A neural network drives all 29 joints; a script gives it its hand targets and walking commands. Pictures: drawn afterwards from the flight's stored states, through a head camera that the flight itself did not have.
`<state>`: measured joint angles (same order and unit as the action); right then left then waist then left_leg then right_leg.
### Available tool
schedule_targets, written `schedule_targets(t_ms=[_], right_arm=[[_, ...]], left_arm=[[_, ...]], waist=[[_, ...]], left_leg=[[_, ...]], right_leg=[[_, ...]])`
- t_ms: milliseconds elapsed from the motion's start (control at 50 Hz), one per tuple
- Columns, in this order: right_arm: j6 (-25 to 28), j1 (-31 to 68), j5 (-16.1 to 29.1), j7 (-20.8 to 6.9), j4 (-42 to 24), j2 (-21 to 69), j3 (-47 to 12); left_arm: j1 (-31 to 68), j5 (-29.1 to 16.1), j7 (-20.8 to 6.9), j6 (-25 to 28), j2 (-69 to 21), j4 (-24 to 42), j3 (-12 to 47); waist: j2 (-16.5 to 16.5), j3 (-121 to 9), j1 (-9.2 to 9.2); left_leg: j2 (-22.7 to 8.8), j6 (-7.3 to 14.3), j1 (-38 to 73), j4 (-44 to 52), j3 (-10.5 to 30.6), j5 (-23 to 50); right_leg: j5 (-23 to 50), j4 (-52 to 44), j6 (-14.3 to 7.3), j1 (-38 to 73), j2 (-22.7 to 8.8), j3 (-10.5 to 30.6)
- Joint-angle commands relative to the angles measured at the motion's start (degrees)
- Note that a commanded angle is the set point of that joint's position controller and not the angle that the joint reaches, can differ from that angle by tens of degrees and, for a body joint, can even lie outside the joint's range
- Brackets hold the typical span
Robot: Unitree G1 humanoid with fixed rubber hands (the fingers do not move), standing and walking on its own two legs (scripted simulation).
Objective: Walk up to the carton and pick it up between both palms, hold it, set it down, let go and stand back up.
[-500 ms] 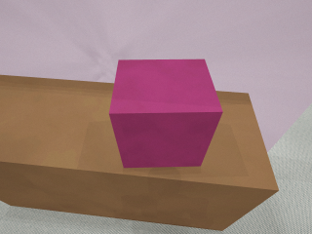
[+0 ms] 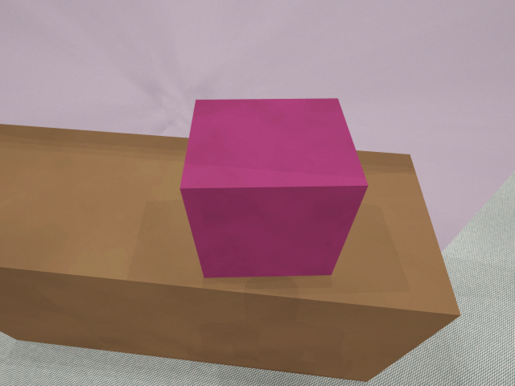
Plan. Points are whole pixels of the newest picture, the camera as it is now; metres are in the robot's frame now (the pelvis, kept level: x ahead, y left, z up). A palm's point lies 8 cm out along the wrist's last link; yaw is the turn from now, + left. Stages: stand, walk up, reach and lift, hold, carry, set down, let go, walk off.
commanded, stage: stand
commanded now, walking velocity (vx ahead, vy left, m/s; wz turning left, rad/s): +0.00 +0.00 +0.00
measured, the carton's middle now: (267, 192) +0.46 +0.00 +0.01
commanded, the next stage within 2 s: walk up in 0.26 s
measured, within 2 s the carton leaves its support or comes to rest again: neither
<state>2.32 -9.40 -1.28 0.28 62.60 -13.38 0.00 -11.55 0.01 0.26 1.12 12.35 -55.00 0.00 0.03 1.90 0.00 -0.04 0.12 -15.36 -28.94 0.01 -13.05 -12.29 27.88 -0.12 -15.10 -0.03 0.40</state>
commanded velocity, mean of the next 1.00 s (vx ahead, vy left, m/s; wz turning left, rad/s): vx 0.00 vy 0.00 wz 0.00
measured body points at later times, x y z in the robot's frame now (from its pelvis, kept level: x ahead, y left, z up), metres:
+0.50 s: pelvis +0.00 +0.00 +0.00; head +0.01 +0.00 +0.45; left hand +0.08 +0.25 -0.14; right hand +0.06 -0.25 -0.15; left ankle +0.03 +0.11 -0.74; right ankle +0.03 -0.12 -0.74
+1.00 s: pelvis -0.01 +0.00 -0.01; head +0.02 +0.00 +0.44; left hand +0.09 +0.27 -0.15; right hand +0.09 -0.26 -0.15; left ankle +0.03 +0.11 -0.74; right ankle +0.03 -0.12 -0.74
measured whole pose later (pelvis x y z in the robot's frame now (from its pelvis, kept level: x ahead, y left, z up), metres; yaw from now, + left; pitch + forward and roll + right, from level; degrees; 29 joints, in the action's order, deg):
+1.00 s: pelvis -0.01 +0.00 -0.01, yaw +0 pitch -2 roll +0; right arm 2.9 -5.4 -4.8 -2.8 59.8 -13.6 2.8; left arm -7.5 -0.1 2.3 -11.6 15.4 -50.4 0.0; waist 0.0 4.8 0.0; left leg 0.0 0.1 -18.1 -36.3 0.0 -16.4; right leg -15.8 35.6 -0.1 -18.0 -0.1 0.4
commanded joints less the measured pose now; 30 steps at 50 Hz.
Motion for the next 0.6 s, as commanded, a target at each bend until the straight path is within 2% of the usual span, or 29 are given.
schedule_targets(t_ms=[0,420,440,460,500,580], right_arm=[[1.4,1.7,0.8,0.0,-2.7,-16.1,3.9],[1.3,1.5,0.8,-0.1,-2.5,-16.0,3.9],[0.3,1.8,-0.5,-0.4,-4.3,-17.1,4.2],[-0.2,1.9,-0.5,-0.5,-4.5,-16.4,4.2],[-0.6,1.2,-0.6,-0.7,-4.7,-16.1,4.3],[-0.8,0.7,-0.7,-1.1,-5.2,-16.5,4.6]], left_arm=[[2.0,0.6,0.4,2.4,16.2,-1.0,-3.5],[2.0,0.6,0.4,2.4,16.5,-1.1,-3.5],[0.2,0.6,0.9,3.1,19.1,-0.1,-3.9],[0.2,0.7,1.2,3.3,19.5,-0.1,-4.1],[0.2,0.9,1.4,3.5,19.9,0.4,-4.2],[0.7,1.0,1.5,3.5,19.5,1.0,-4.0]], waist=[[-1.7,-8.0,0.06],[-1.5,-8.0,0.14],[0.5,-9.2,0.29],[-1.1,-8.6,0.14],[-2.1,-7.9,-0.13],[-1.4,-7.2,-0.4]], left_leg=[[-7.7,1.7,6.6,9.6,6.5,4.8],[-7.7,1.8,6.8,9.8,6.6,4.9],[-5.9,2.1,6.9,7.8,4.4,0.6],[-5.5,2.1,5.9,6.8,4.2,-0.7],[-5.2,2.1,5.8,6.4,4.0,-2.1],[-5.5,2.7,6.3,6.7,4.6,-2.7]], right_leg=[[4.7,-7.6,-1.8,5.8,-7.0,6.3],[4.6,-7.6,-1.8,6.0,-7.1,6.3],[3.7,-8.0,-2.4,6.0,-7.5,8.0],[2.9,-8.1,-2.9,5.8,-8.2,9.1],[-0.3,-8.6,-3.5,4.2,-8.8,10.3],[-2.9,-8.6,-3.3,1.9,-7.8,9.6]])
